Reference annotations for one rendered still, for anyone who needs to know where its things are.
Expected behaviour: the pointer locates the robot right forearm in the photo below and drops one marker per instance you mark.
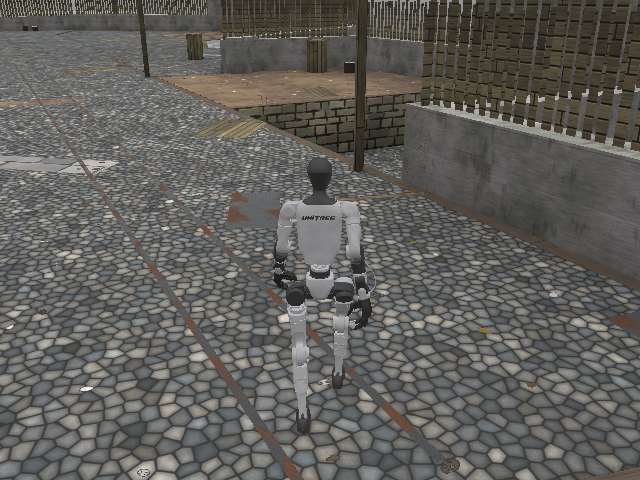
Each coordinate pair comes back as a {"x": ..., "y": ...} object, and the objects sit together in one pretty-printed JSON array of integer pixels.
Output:
[{"x": 360, "y": 277}]

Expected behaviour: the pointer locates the right robot hand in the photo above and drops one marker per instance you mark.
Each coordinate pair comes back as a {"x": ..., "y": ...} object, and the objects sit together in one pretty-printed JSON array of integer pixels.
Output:
[{"x": 366, "y": 312}]

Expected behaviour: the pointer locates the robot right upper arm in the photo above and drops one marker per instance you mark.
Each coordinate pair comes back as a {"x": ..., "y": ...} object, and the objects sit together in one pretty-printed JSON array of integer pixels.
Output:
[{"x": 353, "y": 228}]

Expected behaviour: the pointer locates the right robot shin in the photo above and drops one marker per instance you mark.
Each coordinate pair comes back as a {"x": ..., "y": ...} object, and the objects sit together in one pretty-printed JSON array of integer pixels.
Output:
[{"x": 340, "y": 346}]

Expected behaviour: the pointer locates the robot left forearm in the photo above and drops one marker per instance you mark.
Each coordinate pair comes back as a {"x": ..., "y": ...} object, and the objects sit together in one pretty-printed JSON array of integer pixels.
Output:
[{"x": 279, "y": 261}]

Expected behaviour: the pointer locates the robot left upper arm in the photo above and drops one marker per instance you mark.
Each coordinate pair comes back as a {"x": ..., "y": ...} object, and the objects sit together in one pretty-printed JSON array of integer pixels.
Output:
[{"x": 287, "y": 212}]

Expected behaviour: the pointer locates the robot right thigh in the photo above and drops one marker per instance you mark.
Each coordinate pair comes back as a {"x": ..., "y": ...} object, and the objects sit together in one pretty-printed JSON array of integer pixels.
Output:
[{"x": 343, "y": 294}]

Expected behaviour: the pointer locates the left robot hand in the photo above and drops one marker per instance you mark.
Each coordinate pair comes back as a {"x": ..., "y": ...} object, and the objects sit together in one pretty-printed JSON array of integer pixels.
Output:
[{"x": 286, "y": 275}]

